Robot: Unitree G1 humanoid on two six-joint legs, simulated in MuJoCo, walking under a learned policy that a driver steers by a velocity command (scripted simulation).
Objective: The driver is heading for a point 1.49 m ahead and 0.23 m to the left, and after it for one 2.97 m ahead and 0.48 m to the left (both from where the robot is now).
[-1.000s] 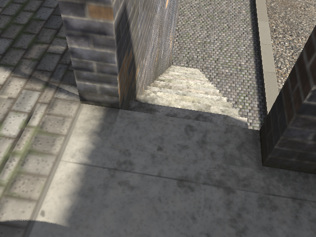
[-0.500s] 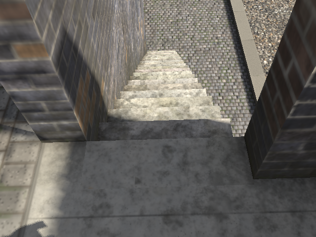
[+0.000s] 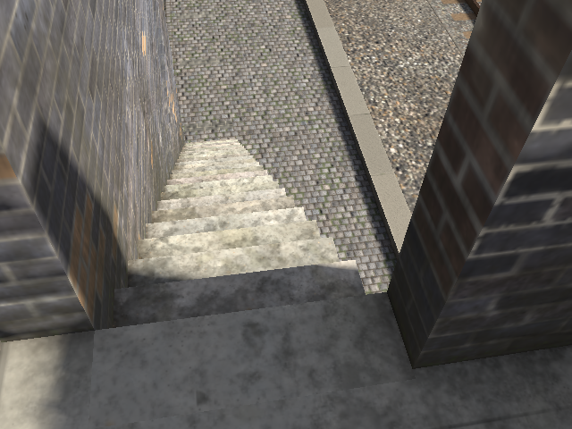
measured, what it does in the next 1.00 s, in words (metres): stands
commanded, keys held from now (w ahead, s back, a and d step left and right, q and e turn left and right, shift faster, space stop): no key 1.00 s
